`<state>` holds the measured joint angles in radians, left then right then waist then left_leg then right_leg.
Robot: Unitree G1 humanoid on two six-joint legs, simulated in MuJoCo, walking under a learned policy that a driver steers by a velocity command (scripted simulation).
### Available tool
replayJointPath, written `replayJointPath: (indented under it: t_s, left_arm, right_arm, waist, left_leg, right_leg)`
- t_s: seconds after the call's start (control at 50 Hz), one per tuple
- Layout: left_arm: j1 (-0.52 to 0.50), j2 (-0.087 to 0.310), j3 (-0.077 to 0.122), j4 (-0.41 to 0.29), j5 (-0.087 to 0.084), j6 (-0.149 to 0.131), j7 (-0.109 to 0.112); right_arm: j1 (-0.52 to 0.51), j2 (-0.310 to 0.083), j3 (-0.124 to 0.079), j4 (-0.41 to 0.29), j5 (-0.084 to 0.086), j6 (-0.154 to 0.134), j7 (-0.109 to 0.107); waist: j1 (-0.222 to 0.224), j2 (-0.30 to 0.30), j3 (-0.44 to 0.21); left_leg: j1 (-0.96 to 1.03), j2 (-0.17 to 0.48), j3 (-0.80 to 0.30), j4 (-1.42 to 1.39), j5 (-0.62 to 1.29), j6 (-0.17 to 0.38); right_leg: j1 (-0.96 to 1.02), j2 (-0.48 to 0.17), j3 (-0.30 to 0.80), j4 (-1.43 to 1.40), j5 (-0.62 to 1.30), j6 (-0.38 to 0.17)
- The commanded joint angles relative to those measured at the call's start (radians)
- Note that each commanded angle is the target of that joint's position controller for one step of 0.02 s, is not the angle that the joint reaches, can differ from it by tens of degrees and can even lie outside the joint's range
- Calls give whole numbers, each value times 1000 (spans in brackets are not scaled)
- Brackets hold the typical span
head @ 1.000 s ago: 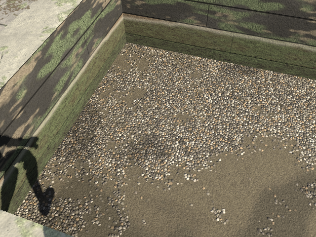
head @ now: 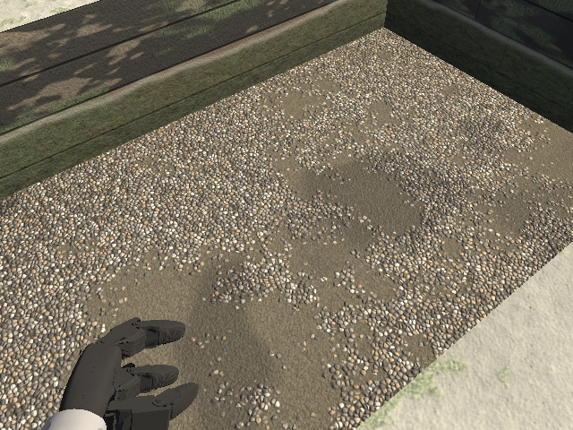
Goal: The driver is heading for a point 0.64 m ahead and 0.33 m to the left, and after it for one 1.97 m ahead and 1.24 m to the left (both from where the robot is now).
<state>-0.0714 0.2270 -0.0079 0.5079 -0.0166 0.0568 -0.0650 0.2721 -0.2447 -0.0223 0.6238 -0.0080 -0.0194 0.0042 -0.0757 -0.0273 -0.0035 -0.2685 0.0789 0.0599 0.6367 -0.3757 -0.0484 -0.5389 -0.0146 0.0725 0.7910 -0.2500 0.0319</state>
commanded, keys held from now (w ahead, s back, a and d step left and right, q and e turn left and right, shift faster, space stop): w+q+shift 0.90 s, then w+shift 0.10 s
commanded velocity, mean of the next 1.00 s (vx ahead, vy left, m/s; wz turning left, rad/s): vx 1.00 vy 0.00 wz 0.76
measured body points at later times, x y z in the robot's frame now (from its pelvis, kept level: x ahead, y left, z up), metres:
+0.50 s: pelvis +0.03 -0.06 -0.01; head +0.04 -0.04 +0.44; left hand +0.04 +0.23 -0.12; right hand +0.34 -0.18 -0.06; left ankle +0.04 +0.07 -0.69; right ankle +0.07 -0.14 -0.72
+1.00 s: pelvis +0.05 -0.01 -0.01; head +0.07 +0.01 +0.44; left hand +0.04 +0.29 -0.08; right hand +0.38 +0.01 -0.07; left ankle +0.02 +0.07 -0.71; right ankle +0.18 -0.06 -0.72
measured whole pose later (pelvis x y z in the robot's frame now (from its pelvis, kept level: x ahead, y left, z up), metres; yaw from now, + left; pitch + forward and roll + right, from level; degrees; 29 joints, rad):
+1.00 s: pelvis +0.05 -0.01 -0.01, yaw +47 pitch +0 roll -1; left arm 0.08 0.19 -0.03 0.55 0.04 0.01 0.02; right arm 0.04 -0.24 -0.02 0.53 0.03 0.05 -0.01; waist 0.02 0.01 0.04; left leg -0.47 -0.16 -0.14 0.89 -0.41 0.05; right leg -0.43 0.00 -0.01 0.76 -0.34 0.00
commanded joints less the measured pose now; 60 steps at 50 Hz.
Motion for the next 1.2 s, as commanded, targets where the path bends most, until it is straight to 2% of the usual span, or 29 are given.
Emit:
replayJointPath:
  t_s: [0.02, 0.04, 0.06, 0.08, 0.1, 0.12, 0.16, 0.22, 0.36, 0.46, 0.52, 0.56, 0.58, 0.6, 0.62, 0.66, 0.72, 0.76, 0.8, 0.88, 0.9, 0.92, 0.94, 0.98, 1.02, 1.06, 1.08, 1.12, 1.2]
  left_arm:
    - [-8, 32, 6, -50, 21, -26, -4]
    - [106, 39, 8, -27, 34, -37, 1]
    - [141, 142, 36, -23, 49, -43, 9]
    - [250, 217, 64, -1, 36, -41, 21]
    - [298, 201, 64, 2, 44, -51, 47]
    - [248, 170, 53, -2, 57, -60, 70]
    - [138, 108, 32, -11, 55, -75, 92]
    - [102, 96, 26, -12, 51, -98, 86]
    - [291, 136, 54, 51, 56, -122, 100]
    - [369, 172, 82, 100, 54, -105, 115]
    - [330, 180, 89, 108, 42, -111, 120]
    - [280, 188, 91, 111, 15, -89, 119]
    - [257, 187, 92, 100, 18, -71, 109]
    - [139, 123, 73, -1, 40, -66, 102]
    - [-9, 128, 64, -80, 55, -76, 114]
    - [60, 112, 50, -64, 53, -78, 116]
    - [162, 67, 37, -36, 70, -42, 135]
    - [145, 72, 31, -63, 61, -10, 135]
    - [134, 62, 25, -65, 47, -4, 115]
    - [143, 52, 11, -32, 31, -49, 101]
    - [204, 26, 7, -4, 36, -60, 96]
    - [219, 66, 16, 5, 67, -68, 93]
    - [187, 129, 46, -8, 74, -66, 88]
    - [164, 103, 28, -30, 62, -60, 91]
    - [25, 68, 9, -40, 33, -68, 90]
    - [-30, 63, 5, -47, 10, -69, 80]
    - [-25, 54, 5, -47, 13, -67, 75]
    - [-10, 9, -3, -51, 17, -55, 65]
    - [56, 24, 7, -16, 28, -65, 51]
  right_arm:
    - [-100, -141, -49, -88, 16, 7, 3]
    - [-109, -114, -46, -96, 25, 18, 5]
    - [-126, -44, -27, -142, 39, 13, 7]
    - [-251, -45, -27, -201, 33, 13, -3]
    - [-318, -54, -46, -231, 33, 16, -20]
    - [-282, -31, -41, -213, 25, 14, -26]
    - [-188, -11, -36, -181, 2, 25, -15]
    - [-164, -49, -50, -160, -1, 71, -7]
    - [-311, -25, -23, -193, -6, 100, 6]
    - [-402, -19, -12, -240, 23, 96, 38]
    - [-388, -15, -11, -237, 40, 94, 52]
    - [-239, 4, -15, -177, 40, 83, 49]
    - [-40, -15, -25, -104, 43, 73, 29]
    - [-3, -182, -63, -83, 45, 81, 16]
    - [15, -209, -78, -109, 40, 98, 5]
    - [-124, -151, -56, -144, 4, 106, -12]
    - [-288, -39, -7, -188, 5, 82, -15]
    - [-362, -58, 7, -191, 4, 57, -18]
    - [-356, -116, -6, -185, 12, 41, -10]
    - [-332, -106, -21, -196, 16, 68, -14]
    - [-345, -93, -22, -201, 31, 76, -19]
    - [-250, -29, -10, -198, 40, 71, -20]
    - [-213, 0, 4, -207, 66, 57, -23]
    - [-395, -83, -22, -226, 26, 29, -9]
    - [-388, -26, 4, -222, 30, 27, 13]
    - [-302, -2, 13, -179, 13, 50, 34]
    - [-287, -6, 18, -172, 6, 60, 37]
    - [-363, -81, 10, -197, 33, 72, 35]
    - [-437, -80, 27, -223, 32, 77, 21]
  waist:
    - [69, 79, -45]
    - [121, 41, -79]
    - [152, -203, -129]
    - [246, -308, -122]
    - [259, -197, -83]
    - [197, -139, -78]
    - [90, -155, -95]
    - [41, -136, -88]
    - [107, -40, -50]
    - [174, -98, -42]
    - [155, -110, -46]
    - [66, -53, -117]
    - [-39, 44, -170]
    - [-85, 420, -125]
    - [-128, 334, -208]
    - [-10, 123, -178]
    - [97, 131, -90]
    - [144, 107, -81]
    - [136, 164, -142]
    - [99, 105, -108]
    - [128, 52, -115]
    - [87, -156, -181]
    - [120, -389, -236]
    - [179, -208, -135]
    - [80, -62, -107]
    - [41, -86, -101]
    - [40, -63, -83]
    - [49, 153, -57]
    - [66, 193, -85]
  left_leg:
    - [-72, 69, -186, -196, 114, 159]
    - [-101, 26, -167, -32, 154, 136]
    - [-320, -76, -74, 171, -31, 72]
    - [-481, -134, -89, 354, -165, 50]
    - [-558, -148, -234, 499, -124, 52]
    - [-581, -139, -274, 576, -40, 53]
    - [-538, -115, -249, 615, 67, 35]
    - [-462, -117, -206, 673, 156, 0]
    - [-544, -48, -131, 554, 248, 23]
    - [-387, -15, -22, 383, -1, 52]
    - [-256, -16, 24, 267, -47, 86]
    - [17, -89, 66, 99, 38, 126]
    - [212, -128, 2, 82, 87, 169]
    - [393, 29, -365, 38, 542, 281]
    - [402, 114, -574, -56, 623, 333]
    - [258, 157, -562, -51, 514, 343]
    - [-83, 28, -488, -54, 336, 259]
    - [-378, -89, -346, -88, 461, 223]
    - [-314, -85, -397, -133, 430, 228]
    - [-173, -52, -524, -78, 404, 239]
    - [-264, -69, -514, -6, 317, 207]
    - [-398, -162, -395, 152, 137, 147]
    - [-522, -208, -287, 222, -48, 116]
    - [-501, -183, -256, 321, -68, 82]
    - [-220, -114, -189, 162, 115, 65]
    - [92, -147, -131, 56, 186, 71]
    - [94, -134, -151, 10, 191, 76]
    - [-65, -62, -348, -196, 23, 108]
    - [-35, -51, -416, -256, 37, 117]
  right_leg:
    - [309, 54, -167, -198, -22, -15]
    - [408, 12, -96, -192, 43, -26]
    - [547, -132, 101, -262, 14, -51]
    - [512, -259, 329, -424, -191, -86]
    - [478, -297, 406, -445, -252, -97]
    - [439, -310, 395, -415, -218, -87]
    - [341, -283, 289, -397, -193, -59]
    - [190, -267, 191, -423, -179, -71]
    - [260, -344, 81, -375, -165, -125]
    - [291, -366, -64, -375, -58, -132]
    - [280, -387, -143, -339, 69, -99]
    - [231, -334, -277, -134, 429, -41]
    - [102, -259, -322, 184, 522, -12]
    - [-382, -48, -294, 526, -181, 58]
    - [-503, 10, -88, 636, -249, 83]
    - [-521, -19, -26, 672, -138, 107]
    - [-359, -23, -14, 556, -44, 113]
    - [2, 37, -62, 338, 3, 119]
    - [148, 70, -92, 255, 6, 85]
    - [286, 28, -14, -96, -5, 22]
    - [465, 1, -13, -194, 89, -5]
    - [679, -124, 57, -108, 344, -54]
    - [710, -246, 277, -202, 186, -145]
    - [505, -307, 420, -341, 19, -201]
    - [246, -245, 257, -367, -104, -138]
    - [73, -117, 77, -375, -149, -54]
    - [98, -78, 14, -331, -128, -37]
    - [225, -8, -141, -180, -5, 12]
    - [296, -10, -150, -186, 27, 6]
Keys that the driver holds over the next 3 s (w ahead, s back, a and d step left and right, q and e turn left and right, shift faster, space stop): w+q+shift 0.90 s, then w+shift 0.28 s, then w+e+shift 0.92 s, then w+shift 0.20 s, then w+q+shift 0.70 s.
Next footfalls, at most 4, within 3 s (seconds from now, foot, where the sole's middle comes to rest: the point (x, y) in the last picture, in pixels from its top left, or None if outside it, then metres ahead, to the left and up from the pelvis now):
0.04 right None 0.11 -0.14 -0.76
0.56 left None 0.05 0.13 -0.76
0.90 right None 0.20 -0.04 -0.76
2.42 left None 0.07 -0.01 -0.76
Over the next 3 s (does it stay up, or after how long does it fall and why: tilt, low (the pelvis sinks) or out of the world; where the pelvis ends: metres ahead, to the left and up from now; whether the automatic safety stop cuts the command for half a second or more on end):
stays up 0.07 -0.13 0.00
